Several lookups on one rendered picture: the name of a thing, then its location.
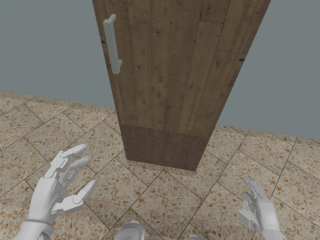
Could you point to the handle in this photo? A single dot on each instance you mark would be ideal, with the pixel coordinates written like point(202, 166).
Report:
point(111, 44)

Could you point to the robot left thigh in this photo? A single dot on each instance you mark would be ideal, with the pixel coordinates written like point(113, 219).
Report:
point(131, 231)

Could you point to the robot right hand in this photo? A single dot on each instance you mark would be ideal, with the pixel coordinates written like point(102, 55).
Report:
point(263, 215)

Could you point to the cupboard door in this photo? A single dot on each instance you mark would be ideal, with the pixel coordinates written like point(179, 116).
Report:
point(178, 58)

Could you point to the robot left hand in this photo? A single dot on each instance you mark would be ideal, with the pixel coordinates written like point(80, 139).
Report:
point(53, 185)

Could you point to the robot left forearm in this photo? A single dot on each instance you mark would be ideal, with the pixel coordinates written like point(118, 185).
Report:
point(35, 230)

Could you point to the robot right forearm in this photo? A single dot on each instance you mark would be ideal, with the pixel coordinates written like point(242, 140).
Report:
point(270, 234)

